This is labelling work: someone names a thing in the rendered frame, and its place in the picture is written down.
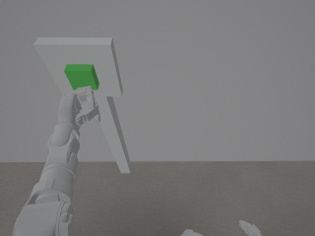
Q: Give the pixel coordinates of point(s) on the button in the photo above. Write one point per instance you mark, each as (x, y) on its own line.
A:
(82, 75)

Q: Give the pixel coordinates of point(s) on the right robot hand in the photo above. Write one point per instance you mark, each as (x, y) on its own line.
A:
(250, 230)

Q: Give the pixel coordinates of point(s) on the robot left upper arm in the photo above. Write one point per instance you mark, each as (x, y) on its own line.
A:
(46, 219)

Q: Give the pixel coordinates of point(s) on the left robot forearm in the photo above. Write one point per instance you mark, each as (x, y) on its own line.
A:
(59, 172)

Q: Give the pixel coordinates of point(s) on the left robot hand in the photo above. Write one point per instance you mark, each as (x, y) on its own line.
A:
(72, 112)

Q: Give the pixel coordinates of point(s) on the panel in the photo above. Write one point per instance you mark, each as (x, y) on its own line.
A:
(58, 52)

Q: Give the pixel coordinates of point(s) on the robot right shin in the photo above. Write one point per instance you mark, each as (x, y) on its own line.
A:
(188, 230)

